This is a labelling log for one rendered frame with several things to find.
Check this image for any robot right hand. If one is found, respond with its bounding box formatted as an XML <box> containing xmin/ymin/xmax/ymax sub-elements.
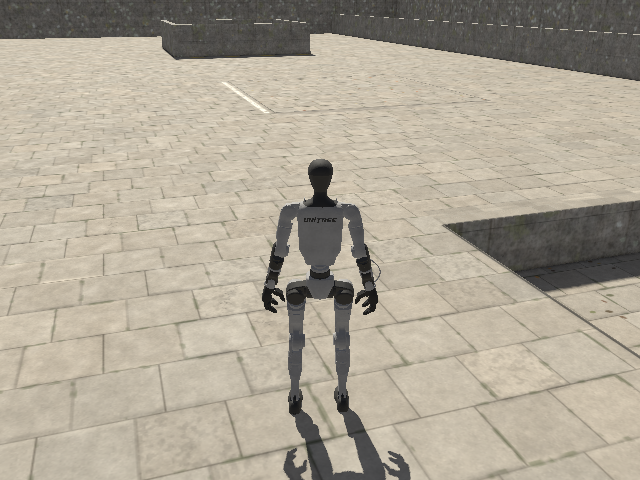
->
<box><xmin>355</xmin><ymin>287</ymin><xmax>378</xmax><ymax>315</ymax></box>

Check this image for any left robot thigh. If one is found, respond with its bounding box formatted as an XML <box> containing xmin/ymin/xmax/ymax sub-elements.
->
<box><xmin>286</xmin><ymin>279</ymin><xmax>306</xmax><ymax>351</ymax></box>

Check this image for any robot left hand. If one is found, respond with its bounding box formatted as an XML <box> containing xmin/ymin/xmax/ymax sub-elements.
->
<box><xmin>262</xmin><ymin>286</ymin><xmax>285</xmax><ymax>313</ymax></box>

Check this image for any robot right forearm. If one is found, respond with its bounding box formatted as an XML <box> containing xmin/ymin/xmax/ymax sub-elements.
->
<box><xmin>356</xmin><ymin>243</ymin><xmax>376</xmax><ymax>291</ymax></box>

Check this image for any robot left forearm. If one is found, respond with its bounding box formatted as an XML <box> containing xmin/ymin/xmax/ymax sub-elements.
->
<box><xmin>264</xmin><ymin>242</ymin><xmax>284</xmax><ymax>289</ymax></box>

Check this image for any left robot upper arm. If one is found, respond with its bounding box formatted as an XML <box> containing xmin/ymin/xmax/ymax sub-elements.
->
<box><xmin>274</xmin><ymin>202</ymin><xmax>300</xmax><ymax>257</ymax></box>

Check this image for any right robot upper arm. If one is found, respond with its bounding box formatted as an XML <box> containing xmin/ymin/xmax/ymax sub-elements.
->
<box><xmin>341</xmin><ymin>202</ymin><xmax>367</xmax><ymax>258</ymax></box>

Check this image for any right robot shin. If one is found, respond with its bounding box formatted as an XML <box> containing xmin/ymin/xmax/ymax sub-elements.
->
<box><xmin>335</xmin><ymin>332</ymin><xmax>350</xmax><ymax>399</ymax></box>

